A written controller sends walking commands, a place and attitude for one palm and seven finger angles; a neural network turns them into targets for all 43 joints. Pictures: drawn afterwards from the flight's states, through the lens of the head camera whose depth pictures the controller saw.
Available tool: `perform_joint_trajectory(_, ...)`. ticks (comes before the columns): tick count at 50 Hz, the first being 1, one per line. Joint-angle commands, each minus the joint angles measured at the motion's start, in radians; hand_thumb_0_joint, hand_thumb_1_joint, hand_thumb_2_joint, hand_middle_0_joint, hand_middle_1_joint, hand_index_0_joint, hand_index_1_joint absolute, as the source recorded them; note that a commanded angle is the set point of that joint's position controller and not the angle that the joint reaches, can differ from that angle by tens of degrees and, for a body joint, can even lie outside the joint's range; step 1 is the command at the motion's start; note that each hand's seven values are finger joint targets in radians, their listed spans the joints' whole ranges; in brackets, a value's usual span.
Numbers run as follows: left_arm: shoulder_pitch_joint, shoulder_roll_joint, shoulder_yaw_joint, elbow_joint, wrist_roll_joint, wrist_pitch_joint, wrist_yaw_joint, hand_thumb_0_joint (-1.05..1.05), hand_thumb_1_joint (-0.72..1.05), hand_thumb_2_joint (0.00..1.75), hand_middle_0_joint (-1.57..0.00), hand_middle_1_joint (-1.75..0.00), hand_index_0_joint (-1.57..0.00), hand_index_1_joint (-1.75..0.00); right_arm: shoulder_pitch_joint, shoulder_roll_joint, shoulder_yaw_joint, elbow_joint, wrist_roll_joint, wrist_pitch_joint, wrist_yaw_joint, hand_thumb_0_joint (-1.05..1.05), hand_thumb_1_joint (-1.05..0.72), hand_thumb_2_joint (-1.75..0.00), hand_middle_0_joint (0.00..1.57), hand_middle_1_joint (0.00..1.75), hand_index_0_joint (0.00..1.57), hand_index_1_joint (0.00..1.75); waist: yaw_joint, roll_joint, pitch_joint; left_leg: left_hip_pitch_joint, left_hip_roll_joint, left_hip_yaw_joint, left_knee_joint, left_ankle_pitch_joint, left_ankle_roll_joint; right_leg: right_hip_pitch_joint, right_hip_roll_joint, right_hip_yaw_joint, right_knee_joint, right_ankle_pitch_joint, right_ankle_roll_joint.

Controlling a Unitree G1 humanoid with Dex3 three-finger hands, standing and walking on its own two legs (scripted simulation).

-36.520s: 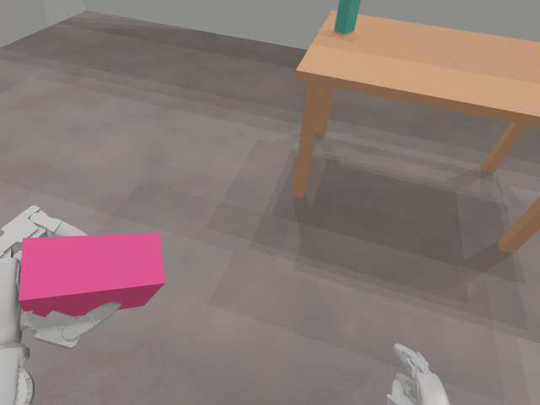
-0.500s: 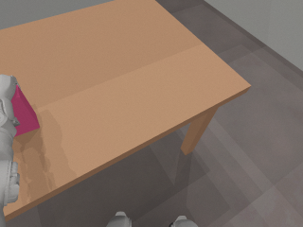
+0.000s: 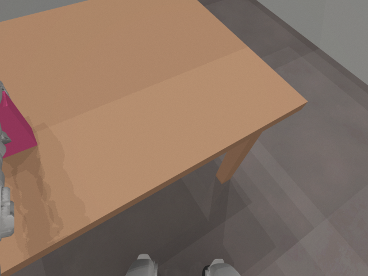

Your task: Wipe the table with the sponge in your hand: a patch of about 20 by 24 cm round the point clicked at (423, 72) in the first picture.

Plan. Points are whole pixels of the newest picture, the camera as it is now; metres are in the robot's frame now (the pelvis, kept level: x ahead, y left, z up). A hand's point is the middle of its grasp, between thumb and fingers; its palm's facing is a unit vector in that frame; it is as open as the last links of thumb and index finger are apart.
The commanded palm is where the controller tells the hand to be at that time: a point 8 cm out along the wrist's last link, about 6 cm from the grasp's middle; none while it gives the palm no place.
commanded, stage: slide back across to the first lane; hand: left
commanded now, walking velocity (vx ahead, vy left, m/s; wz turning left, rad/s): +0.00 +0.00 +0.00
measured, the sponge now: out of the picture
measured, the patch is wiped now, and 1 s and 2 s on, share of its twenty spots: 1.00 1.00 1.00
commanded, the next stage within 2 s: wipe back along the first lane in 0.50 s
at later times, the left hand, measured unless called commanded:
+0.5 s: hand out of the picture +0.41 +0.45 +0.07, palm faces -0.17 -0.02 -0.99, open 10.0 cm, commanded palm +0.40 +0.44 +0.11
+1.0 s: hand out of the picture +0.38 +0.46 +0.06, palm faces -0.12 +0.00 -0.99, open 10.0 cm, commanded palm +0.35 +0.44 +0.09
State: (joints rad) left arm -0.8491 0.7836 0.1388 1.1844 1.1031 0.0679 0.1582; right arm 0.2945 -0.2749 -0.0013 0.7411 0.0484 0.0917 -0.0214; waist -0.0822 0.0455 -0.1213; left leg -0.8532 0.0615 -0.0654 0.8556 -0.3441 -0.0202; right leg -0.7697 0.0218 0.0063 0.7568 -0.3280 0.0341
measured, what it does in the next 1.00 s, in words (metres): stands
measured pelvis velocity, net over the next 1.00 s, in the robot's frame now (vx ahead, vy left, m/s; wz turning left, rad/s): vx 0.03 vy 0.02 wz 0.01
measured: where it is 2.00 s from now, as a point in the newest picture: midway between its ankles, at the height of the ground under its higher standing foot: outside the picture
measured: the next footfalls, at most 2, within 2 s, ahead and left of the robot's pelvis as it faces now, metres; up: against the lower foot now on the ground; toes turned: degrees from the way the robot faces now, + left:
none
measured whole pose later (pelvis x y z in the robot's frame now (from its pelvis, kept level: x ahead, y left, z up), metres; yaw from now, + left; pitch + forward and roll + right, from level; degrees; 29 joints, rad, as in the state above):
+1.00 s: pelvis +0.03 +0.02 +0.01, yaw +1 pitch +15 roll -4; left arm -0.51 0.77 0.21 0.93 1.03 0.00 0.17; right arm 0.25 -0.27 -0.03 0.72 0.06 0.14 0.00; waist -0.02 0.04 -0.13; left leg -0.70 0.04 -0.06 0.81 -0.38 0.01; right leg -0.59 0.00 0.01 0.66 -0.34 0.03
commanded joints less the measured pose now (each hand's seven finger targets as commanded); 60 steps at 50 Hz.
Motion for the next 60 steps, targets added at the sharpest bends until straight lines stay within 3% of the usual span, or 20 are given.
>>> perform_joint_trajectory(1, -0.215, 0.376, 0.077, -0.129, 0.026, 0.019, 0.024, 0.00, 0.10, 1.30, -1.20, -1.60, -1.20, -1.60, 0.123, -0.193, -0.065, -0.060, 0.000, -0.006, -0.015, 0.00, -0.90, -0.90, 0.20, 0.30, 0.20, 0.30, 0.019, 0.037, -0.377, 0.299, -0.055, 0.052, -0.102, 0.211, 0.069, 0.194, 0.050, -0.044, -0.095, 0.197, -0.081)
perform_joint_trajectory(8, -0.177, 0.411, 0.099, -0.151, 0.039, 0.022, 0.024, 0.00, 0.10, 1.30, -1.20, -1.60, -1.20, -1.60, 0.098, -0.201, -0.063, -0.061, 0.003, 0.004, -0.010, 0.00, -0.90, -0.90, 0.20, 0.30, 0.20, 0.30, 0.030, 0.060, -0.313, 0.313, -0.058, 0.049, -0.131, 0.196, 0.069, 0.201, 0.049, -0.050, -0.117, 0.172, -0.084)
perform_joint_trajectory(9, -0.173, 0.423, 0.115, -0.165, 0.037, 0.019, 0.020, 0.00, 0.10, 1.30, -1.20, -1.60, -1.20, -1.60, 0.090, -0.202, -0.063, -0.059, 0.002, 0.006, -0.007, 0.00, -0.90, -0.90, 0.20, 0.30, 0.20, 0.30, 0.044, 0.088, -0.327, 0.331, -0.059, 0.045, -0.134, 0.230, 0.067, 0.211, 0.047, -0.049, -0.112, 0.194, -0.090)
perform_joint_trajectory(13, -0.135, 0.439, 0.121, -0.154, 0.041, 0.019, 0.016, 0.00, 0.10, 1.30, -1.20, -1.60, -1.20, -1.60, 0.088, -0.206, -0.064, -0.062, 0.005, 0.012, -0.005, 0.00, -0.90, -0.90, 0.20, 0.30, 0.20, 0.30, 0.043, 0.061, -0.310, 0.323, -0.061, 0.051, -0.137, 0.223, 0.069, 0.230, 0.048, -0.049, -0.123, 0.203, -0.087)
perform_joint_trajectory(15, -0.133, 0.445, 0.130, -0.174, 0.037, 0.008, 0.006, 0.00, 0.10, 1.30, -1.20, -1.60, -1.20, -1.60, 0.091, -0.208, -0.068, -0.059, 0.004, 0.013, -0.006, 0.00, -0.90, -0.90, 0.20, 0.30, 0.20, 0.30, 0.052, 0.090, -0.331, 0.355, -0.061, 0.047, -0.134, 0.268, 0.069, 0.238, 0.047, -0.050, -0.117, 0.234, -0.090)
perform_joint_trajectory(18, -0.083, 0.461, 0.147, -0.154, 0.036, 0.002, -0.005, 0.00, 0.10, 1.30, -1.20, -1.60, -1.20, -1.60, 0.084, -0.210, -0.068, -0.061, 0.006, 0.020, -0.005, 0.00, -0.90, -0.90, 0.20, 0.30, 0.20, 0.30, 0.055, 0.053, -0.320, 0.337, -0.065, 0.052, -0.134, 0.261, 0.070, 0.260, 0.046, -0.046, -0.125, 0.245, -0.087)
perform_joint_trajectory(19, -0.116, 0.453, 0.140, -0.190, 0.033, -0.012, -0.014, 0.00, 0.10, 1.30, -1.20, -1.60, -1.20, -1.60, 0.077, -0.208, -0.068, -0.062, 0.006, 0.019, -0.007, 0.00, -0.90, -0.90, 0.20, 0.30, 0.20, 0.30, 0.052, 0.089, -0.332, 0.364, -0.061, 0.052, -0.138, 0.294, 0.068, 0.260, 0.044, -0.045, -0.123, 0.270, -0.091)
perform_joint_trajectory(23, -0.053, 0.486, 0.174, -0.183, 0.031, -0.040, -0.027, 0.00, 0.10, 1.30, -1.20, -1.60, -1.20, -1.60, 0.080, -0.214, -0.072, -0.060, 0.005, 0.029, -0.007, 0.00, -0.90, -0.90, 0.20, 0.30, 0.20, 0.30, 0.059, 0.058, -0.329, 0.360, -0.063, 0.057, -0.123, 0.326, 0.072, 0.279, 0.046, -0.045, -0.122, 0.314, -0.089)
perform_joint_trajectory(25, -0.026, 0.474, 0.181, -0.217, 0.020, -0.070, -0.036, 0.00, 0.10, 1.30, -1.20, -1.60, -1.20, -1.60, 0.083, -0.211, -0.077, -0.063, 0.003, 0.031, -0.007, 0.00, -0.90, -0.90, 0.20, 0.30, 0.20, 0.30, 0.067, 0.093, -0.351, 0.397, -0.061, 0.055, -0.113, 0.390, 0.071, 0.280, 0.047, -0.048, -0.110, 0.357, -0.093)
perform_joint_trajectory(27, -0.019, 0.496, 0.198, -0.223, 0.025, -0.086, -0.038, 0.00, 0.10, 1.30, -1.20, -1.60, -1.20, -1.60, 0.081, -0.215, -0.079, -0.060, 0.003, 0.038, -0.006, 0.00, -0.90, -0.90, 0.20, 0.30, 0.20, 0.30, 0.061, 0.079, -0.349, 0.396, -0.061, 0.054, -0.103, 0.407, 0.072, 0.274, 0.049, -0.047, -0.109, 0.373, -0.092)
perform_joint_trajectory(32, 0.026, 0.437, 0.177, -0.228, 0.017, -0.116, -0.035, 0.00, 0.10, 1.30, -1.20, -1.60, -1.20, -1.60, 0.081, -0.210, -0.087, -0.062, 0.004, 0.044, -0.006, 0.00, -0.90, -0.90, 0.20, 0.30, 0.20, 0.30, 0.051, 0.068, -0.314, 0.405, -0.058, 0.047, -0.100, 0.414, 0.072, 0.236, 0.052, -0.059, -0.111, 0.350, -0.094)
perform_joint_trajectory(35, 0.088, 0.351, 0.142, -0.280, 0.003, -0.135, -0.032, 0.00, 0.10, 1.30, -1.20, -1.60, -1.20, -1.60, 0.077, -0.196, -0.100, -0.065, 0.000, 0.039, -0.003, 0.00, -0.90, -0.90, 0.20, 0.30, 0.20, 0.30, 0.062, 0.123, -0.353, 0.478, -0.049, 0.042, -0.090, 0.496, 0.068, 0.221, 0.054, -0.065, -0.109, 0.354, -0.098)
perform_joint_trajectory(38, 0.121, 0.335, 0.148, -0.283, -0.024, -0.126, -0.020, 0.00, 0.10, 1.30, -1.20, -1.60, -1.20, -1.60, 0.061, -0.196, -0.100, -0.071, 0.002, 0.042, -0.001, 0.00, -0.90, -0.90, 0.20, 0.30, 0.20, 0.30, 0.057, 0.061, -0.329, 0.437, -0.051, 0.048, -0.100, 0.436, 0.071, 0.247, 0.053, -0.065, -0.117, 0.350, -0.095)
perform_joint_trajectory(41, 0.162, 0.317, 0.149, -0.287, -0.055, -0.109, -0.013, 0.00, 0.10, 1.30, -1.20, -1.60, -1.20, -1.60, 0.049, -0.196, -0.097, -0.076, 0.004, 0.039, 0.001, 0.00, -0.90, -0.90, 0.20, 0.30, 0.20, 0.30, 0.065, 0.055, -0.318, 0.432, -0.052, 0.046, -0.112, 0.428, 0.071, 0.268, 0.050, -0.068, -0.119, 0.353, -0.094)
perform_joint_trajectory(49, 0.255, 0.219, 0.091, -0.315, -0.067, -0.048, -0.011, 0.00, 0.10, 1.30, -1.20, -1.60, -1.20, -1.60, 0.003, -0.184, -0.090, -0.098, 0.012, 0.024, 0.008, 0.00, -0.90, -0.90, 0.20, 0.30, 0.20, 0.30, 0.078, 0.074, -0.262, 0.445, -0.051, 0.032, -0.157, 0.398, 0.066, 0.275, 0.046, -0.073, -0.147, 0.286, -0.101)
perform_joint_trajectory(52, 0.269, 0.217, 0.083, -0.297, -0.077, -0.028, -0.021, 0.00, 0.10, 1.30, -1.20, -1.60, -1.20, -1.60, 0.002, -0.189, -0.084, -0.113, 0.014, 0.025, 0.007, 0.00, -0.90, -0.90, 0.20, 0.30, 0.20, 0.30, 0.071, 0.002, -0.223, 0.404, -0.056, 0.030, -0.173, 0.325, 0.068, 0.285, 0.045, -0.077, -0.162, 0.261, -0.097)
perform_joint_trajectory(53, 0.261, 0.191, 0.058, -0.304, -0.079, -0.024, -0.023, 0.00, 0.10, 1.30, -1.20, -1.60, -1.20, -1.60, -0.007, -0.186, -0.082, -0.120, 0.014, 0.022, 0.005, 0.00, -0.90, -0.90, 0.20, 0.30, 0.20, 0.30, 0.064, 0.006, -0.203, 0.401, -0.056, 0.032, -0.180, 0.305, 0.068, 0.279, 0.044, -0.078, -0.165, 0.241, -0.096)
perform_joint_trajectory(56, 0.292, 0.200, 0.075, -0.339, -0.088, -0.020, -0.027, 0.00, 0.10, 1.30, -1.20, -1.60, -1.20, -1.60, -0.016, -0.184, -0.082, -0.127, 0.015, 0.015, 0.005, 0.00, -0.90, -0.90, 0.20, 0.30, 0.20, 0.30, 0.086, 0.038, -0.225, 0.433, -0.051, 0.025, -0.193, 0.330, 0.065, 0.298, 0.042, -0.077, -0.168, 0.236, -0.101)
perform_joint_trajectory(58, 0.329, 0.136, 0.036, -0.367, -0.092, -0.014, -0.030, 0.00, 0.10, 1.30, -1.20, -1.60, -1.20, -1.60, -0.025, -0.176, -0.082, -0.140, 0.017, 0.010, 0.006, 0.00, -0.90, -0.90, 0.20, 0.30, 0.20, 0.30, 0.081, 0.013, -0.228, 0.441, -0.050, 0.026, -0.194, 0.336, 0.067, 0.303, 0.042, -0.078, -0.175, 0.244, -0.098)
perform_joint_trajectory(60, 0.358, 0.104, 0.023, -0.409, -0.099, -0.014, -0.029, 0.00, 0.10, 1.30, -1.20, -1.60, -1.20, -1.60, -0.032, -0.173, -0.084, -0.145, 0.016, 0.004, 0.008, 0.00, -0.90, -0.90, 0.20, 0.30, 0.20, 0.30, 0.087, 0.042, -0.232, 0.473, -0.045, 0.016, -0.196, 0.371, 0.063, 0.298, 0.043, -0.079, -0.177, 0.242, -0.100)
